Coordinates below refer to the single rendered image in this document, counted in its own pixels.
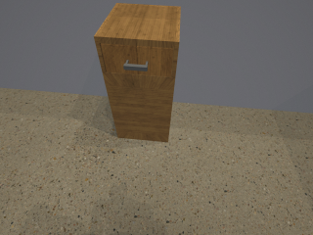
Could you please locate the handle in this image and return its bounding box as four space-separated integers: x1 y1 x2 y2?
123 60 149 71

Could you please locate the drawer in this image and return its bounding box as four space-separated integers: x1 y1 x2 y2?
101 43 173 77

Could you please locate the cabinet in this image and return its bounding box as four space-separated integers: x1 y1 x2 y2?
94 3 181 143

